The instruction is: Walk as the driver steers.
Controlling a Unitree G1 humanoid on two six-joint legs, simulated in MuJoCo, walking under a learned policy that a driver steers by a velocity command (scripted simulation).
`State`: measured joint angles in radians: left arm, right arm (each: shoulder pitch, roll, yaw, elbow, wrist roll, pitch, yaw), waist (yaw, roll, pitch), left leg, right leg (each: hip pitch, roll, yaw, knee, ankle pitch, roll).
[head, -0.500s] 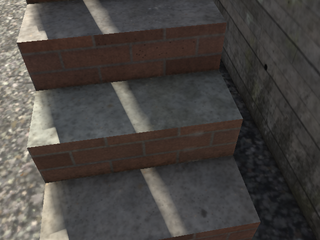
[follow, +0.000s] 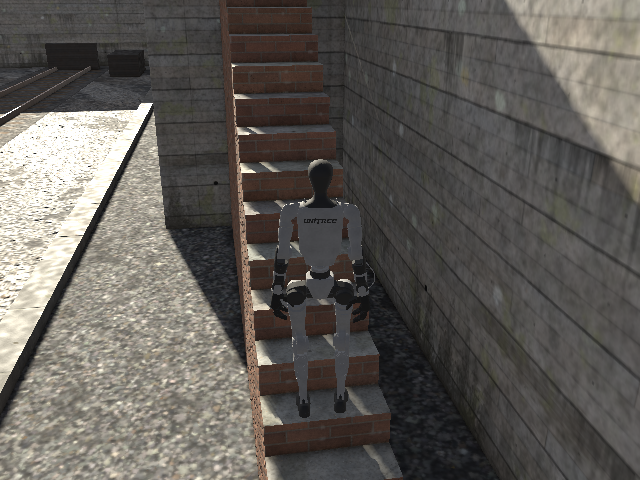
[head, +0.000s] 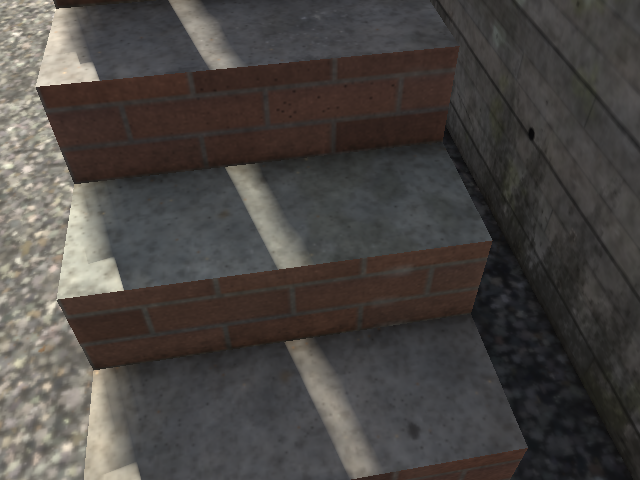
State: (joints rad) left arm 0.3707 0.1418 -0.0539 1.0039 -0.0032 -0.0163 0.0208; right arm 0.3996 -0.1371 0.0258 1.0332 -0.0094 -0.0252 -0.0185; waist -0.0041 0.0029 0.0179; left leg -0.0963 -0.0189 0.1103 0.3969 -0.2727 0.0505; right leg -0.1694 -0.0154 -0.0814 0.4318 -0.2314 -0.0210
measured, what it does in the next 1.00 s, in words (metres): walks ahead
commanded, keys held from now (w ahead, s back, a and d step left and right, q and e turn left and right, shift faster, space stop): no key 0.06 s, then w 0.94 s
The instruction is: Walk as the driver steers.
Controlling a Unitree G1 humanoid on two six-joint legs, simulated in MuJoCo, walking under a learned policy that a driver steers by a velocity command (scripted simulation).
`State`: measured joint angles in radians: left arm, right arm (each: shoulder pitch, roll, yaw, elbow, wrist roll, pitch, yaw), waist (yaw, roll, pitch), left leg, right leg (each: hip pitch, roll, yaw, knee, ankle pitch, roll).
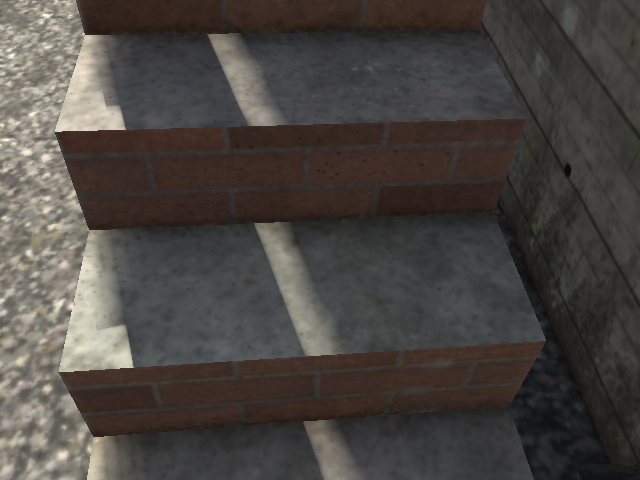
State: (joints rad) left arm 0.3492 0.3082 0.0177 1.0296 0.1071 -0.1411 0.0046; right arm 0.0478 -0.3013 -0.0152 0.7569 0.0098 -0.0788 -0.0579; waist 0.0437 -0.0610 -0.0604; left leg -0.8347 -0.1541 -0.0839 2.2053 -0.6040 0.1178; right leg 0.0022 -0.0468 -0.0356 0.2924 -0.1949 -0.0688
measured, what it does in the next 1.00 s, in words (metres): climbs, backwards: left foot 0.21 m higher, then right foot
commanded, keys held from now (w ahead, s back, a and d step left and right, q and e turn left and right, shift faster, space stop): w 1.00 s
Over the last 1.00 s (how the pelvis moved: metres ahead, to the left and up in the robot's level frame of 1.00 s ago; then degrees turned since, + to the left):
0.15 0.02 0.02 1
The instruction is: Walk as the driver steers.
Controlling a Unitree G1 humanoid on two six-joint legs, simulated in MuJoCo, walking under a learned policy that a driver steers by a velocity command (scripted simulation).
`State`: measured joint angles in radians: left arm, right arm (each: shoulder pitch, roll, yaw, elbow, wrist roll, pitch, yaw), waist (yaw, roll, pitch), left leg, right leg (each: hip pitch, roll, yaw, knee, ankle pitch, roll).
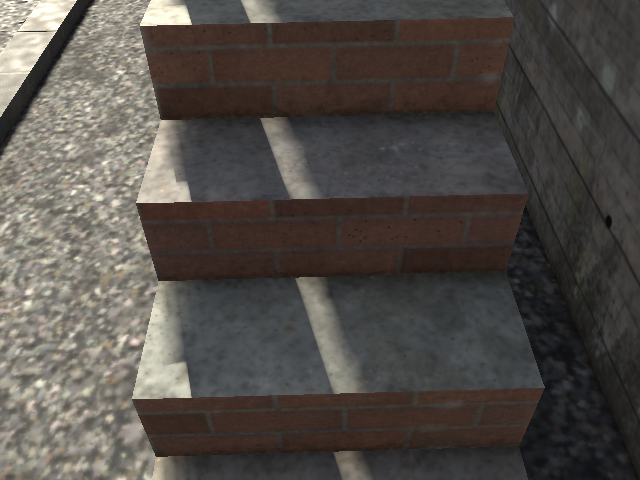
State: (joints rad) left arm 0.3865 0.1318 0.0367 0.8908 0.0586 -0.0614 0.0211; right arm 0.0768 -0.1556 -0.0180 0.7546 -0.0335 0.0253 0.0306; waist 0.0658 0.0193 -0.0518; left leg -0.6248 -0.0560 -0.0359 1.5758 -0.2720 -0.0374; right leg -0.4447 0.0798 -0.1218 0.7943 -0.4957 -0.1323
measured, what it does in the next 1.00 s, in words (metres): walks ahead: left foot, then left foot 0.19 m lower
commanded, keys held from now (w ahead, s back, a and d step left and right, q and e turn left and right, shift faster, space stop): w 1.00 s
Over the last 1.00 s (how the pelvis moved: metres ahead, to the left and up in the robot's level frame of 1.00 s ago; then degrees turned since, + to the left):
-0.06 -0.02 0.13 3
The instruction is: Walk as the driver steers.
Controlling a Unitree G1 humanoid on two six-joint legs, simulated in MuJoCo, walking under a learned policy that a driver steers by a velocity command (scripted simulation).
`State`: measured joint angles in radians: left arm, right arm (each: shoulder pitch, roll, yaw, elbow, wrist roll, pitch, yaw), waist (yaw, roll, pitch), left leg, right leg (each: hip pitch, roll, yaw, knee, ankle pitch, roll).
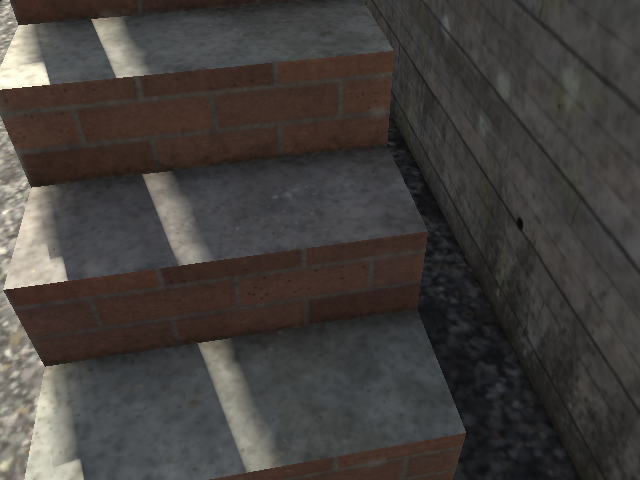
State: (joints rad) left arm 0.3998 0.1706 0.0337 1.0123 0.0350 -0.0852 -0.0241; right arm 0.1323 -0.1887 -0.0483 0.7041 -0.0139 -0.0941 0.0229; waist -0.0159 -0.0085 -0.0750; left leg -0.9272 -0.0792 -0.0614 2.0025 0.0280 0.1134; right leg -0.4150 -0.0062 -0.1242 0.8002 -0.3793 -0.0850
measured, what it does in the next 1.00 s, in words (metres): climbs: left foot 0.19 m higher, then right foot 0.19 m higher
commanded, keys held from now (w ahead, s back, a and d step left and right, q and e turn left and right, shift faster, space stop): w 1.00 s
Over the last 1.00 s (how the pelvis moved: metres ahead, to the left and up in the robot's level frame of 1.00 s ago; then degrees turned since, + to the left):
0.10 -0.05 0.01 -4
